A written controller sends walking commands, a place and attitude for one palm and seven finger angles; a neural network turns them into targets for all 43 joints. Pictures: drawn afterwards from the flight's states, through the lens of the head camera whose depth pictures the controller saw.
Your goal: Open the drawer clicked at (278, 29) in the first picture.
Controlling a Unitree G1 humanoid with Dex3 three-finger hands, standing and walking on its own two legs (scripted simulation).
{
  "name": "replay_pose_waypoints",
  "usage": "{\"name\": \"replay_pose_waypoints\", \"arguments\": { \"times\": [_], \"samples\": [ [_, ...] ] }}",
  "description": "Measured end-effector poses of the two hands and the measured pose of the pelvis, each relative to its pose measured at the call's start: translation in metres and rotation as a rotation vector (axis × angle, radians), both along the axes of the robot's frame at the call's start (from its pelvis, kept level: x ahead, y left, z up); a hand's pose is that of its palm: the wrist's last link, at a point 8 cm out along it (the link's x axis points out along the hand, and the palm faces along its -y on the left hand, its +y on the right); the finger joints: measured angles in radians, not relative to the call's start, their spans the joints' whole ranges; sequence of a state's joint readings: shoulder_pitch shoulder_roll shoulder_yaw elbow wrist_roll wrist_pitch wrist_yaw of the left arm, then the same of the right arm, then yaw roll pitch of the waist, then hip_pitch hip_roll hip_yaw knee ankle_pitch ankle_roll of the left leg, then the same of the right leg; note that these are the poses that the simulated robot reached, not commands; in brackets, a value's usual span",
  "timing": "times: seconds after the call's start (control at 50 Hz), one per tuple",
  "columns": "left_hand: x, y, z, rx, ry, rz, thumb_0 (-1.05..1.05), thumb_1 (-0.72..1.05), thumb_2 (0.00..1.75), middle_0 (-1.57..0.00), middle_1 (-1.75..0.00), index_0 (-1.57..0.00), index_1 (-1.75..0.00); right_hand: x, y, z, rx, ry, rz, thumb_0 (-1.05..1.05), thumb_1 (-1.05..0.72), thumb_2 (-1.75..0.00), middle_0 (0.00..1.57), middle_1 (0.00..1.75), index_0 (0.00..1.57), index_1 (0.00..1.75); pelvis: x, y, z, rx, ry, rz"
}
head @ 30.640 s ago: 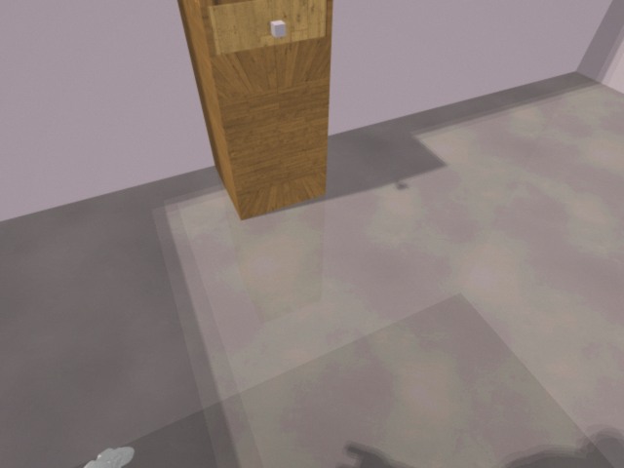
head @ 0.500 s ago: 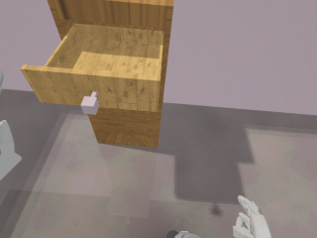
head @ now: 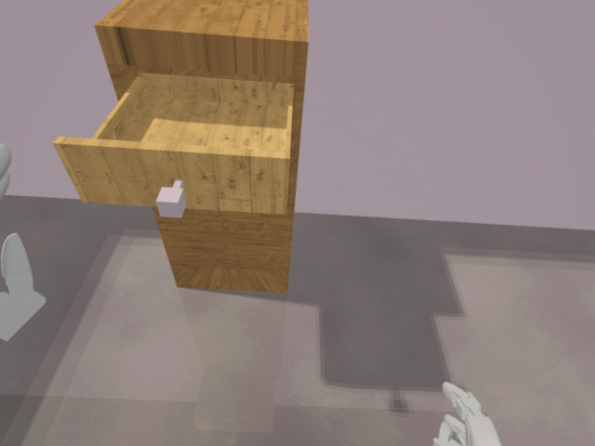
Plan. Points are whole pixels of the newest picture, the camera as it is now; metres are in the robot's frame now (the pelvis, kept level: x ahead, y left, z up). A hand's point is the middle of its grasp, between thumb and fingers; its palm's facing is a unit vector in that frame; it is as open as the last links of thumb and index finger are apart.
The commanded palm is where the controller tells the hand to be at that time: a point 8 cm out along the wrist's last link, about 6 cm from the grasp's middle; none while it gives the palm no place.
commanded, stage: stop stepping back and stand still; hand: left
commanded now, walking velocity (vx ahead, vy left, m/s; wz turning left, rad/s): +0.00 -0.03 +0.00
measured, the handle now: (174, 195) +0.50 +0.23 +0.05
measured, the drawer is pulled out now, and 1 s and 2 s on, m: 0.30 0.30 0.30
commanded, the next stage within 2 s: let the arm hang, fingers relaxed in 0.04 s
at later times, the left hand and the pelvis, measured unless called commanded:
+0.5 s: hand out of the picture +0.03 +0.18 -0.17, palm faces +0.08 -0.98 -0.18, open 6.8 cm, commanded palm none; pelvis -0.01 -0.01 +0.00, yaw +2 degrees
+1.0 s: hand out of the picture -0.02 +0.18 -0.16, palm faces +0.02 -0.98 -0.21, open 7.4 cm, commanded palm none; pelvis -0.01 +0.00 +0.01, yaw +1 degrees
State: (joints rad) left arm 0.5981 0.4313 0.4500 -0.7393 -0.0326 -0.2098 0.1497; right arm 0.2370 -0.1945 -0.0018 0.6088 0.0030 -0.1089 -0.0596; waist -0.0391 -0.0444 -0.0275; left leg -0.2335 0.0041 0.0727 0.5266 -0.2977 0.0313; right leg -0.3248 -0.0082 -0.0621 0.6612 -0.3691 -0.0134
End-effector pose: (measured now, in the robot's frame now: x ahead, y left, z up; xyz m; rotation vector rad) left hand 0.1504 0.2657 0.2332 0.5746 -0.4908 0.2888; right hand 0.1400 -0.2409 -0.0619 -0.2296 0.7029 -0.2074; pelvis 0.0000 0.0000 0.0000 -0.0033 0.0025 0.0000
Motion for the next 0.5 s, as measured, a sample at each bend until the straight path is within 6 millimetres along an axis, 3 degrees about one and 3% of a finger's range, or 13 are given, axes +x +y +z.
{"name": "replay_pose_waypoints", "arguments": {
  "times": [0.08,0.14,0.16,0.2,0.26,0.32,0.36,0.4,0.44,0.5],
  "samples": [
    [0.0,0.001,0.016,0.07,-0.05,0.035,0.01,0.88,0.9,-0.22,-0.3,-0.22,-0.3,0.007,0.004,-0.005,0.024,0.006,0.034,0.01,-0.9,-0.9,0.2,0.3,0.2,0.3,0.004,-0.005,0.0,-0.003,0.002,0.013],
    [0.006,0.003,0.014,0.056,-0.056,0.058,0.01,0.88,0.9,-0.22,-0.3,-0.21,-0.3,0.014,0.005,-0.014,0.05,0.021,0.05,0.01,-0.9,-0.9,0.2,0.3,0.2,0.3,0.003,-0.008,-0.002,-0.01,-0.002,0.015],
    [0.012,0.005,0.005,0.053,-0.022,0.063,0.01,0.88,0.9,-0.21,-0.3,-0.21,-0.3,0.016,0.004,-0.018,0.064,0.02,0.063,0.01,-0.9,-0.9,0.2,0.3,0.2,0.3,0.002,-0.008,-0.003,-0.01,0.008,0.023],
    [0.032,0.013,-0.044,-0.022,0.186,0.096,0.0,0.89,0.9,-0.21,-0.3,-0.21,-0.3,0.017,0.002,-0.032,0.089,0.048,0.082,0.01,-0.9,-0.9,0.2,0.3,0.2,0.3,0.001,-0.006,-0.006,-0.005,0.021,0.032],
    [0.043,0.018,-0.158,-0.224,0.633,0.168,0.0,0.9,0.9,-0.2,-0.29,-0.2,-0.3,0.007,-0.001,-0.055,0.113,0.122,0.064,0.01,-0.9,-0.9,0.2,0.3,0.2,0.3,0.001,-0.002,-0.011,-0.002,0.027,0.04],
    [0.009,-0.004,-0.271,-0.397,1.073,0.203,0.0,0.9,0.9,-0.2,-0.29,-0.19,-0.3,-0.019,0.001,-0.067,0.116,0.225,0.042,0.01,-0.9,-0.9,0.2,0.3,0.2,0.3,0.0,-0.001,-0.013,0.008,0.008,0.038],
    [-0.031,-0.03,-0.325,-0.489,1.321,0.197,0.01,0.91,0.9,-0.2,-0.29,-0.19,-0.3,-0.043,0.002,-0.069,0.108,0.307,0.023,0.01,-0.9,-0.9,0.2,0.3,0.2,0.3,-0.001,-0.002,-0.012,0.012,-0.008,0.033],
    [-0.076,-0.056,-0.361,-0.571,1.528,0.184,0.01,0.91,0.9,-0.2,-0.29,-0.19,-0.3,-0.069,0.004,-0.069,0.094,0.397,0.004,0.01,-0.9,-0.9,0.2,0.3,0.2,0.3,-0.003,-0.003,-0.009,0.01,-0.018,0.028],
    [-0.101,-0.053,-0.371,-0.66,1.554,0.275,-0.03,0.99,0.9,-0.21,-0.29,-0.21,-0.3,-0.096,0.005,-0.066,0.076,0.498,0.0,0.01,-0.9,-0.9,0.2,0.3,0.2,0.3,-0.007,-0.006,-0.005,0.001,-0.017,0.037],
    [-0.135,-0.04,-0.375,-0.647,1.645,0.325,-0.05,1.02,0.9,-0.21,-0.3,-0.21,-0.3,-0.13,0.006,-0.065,0.065,0.63,-0.008,0.01,-0.9,-0.9,0.2,0.3,0.2,0.3,-0.011,-0.006,0.0,-0.009,-0.014,0.042]
  ]
}}
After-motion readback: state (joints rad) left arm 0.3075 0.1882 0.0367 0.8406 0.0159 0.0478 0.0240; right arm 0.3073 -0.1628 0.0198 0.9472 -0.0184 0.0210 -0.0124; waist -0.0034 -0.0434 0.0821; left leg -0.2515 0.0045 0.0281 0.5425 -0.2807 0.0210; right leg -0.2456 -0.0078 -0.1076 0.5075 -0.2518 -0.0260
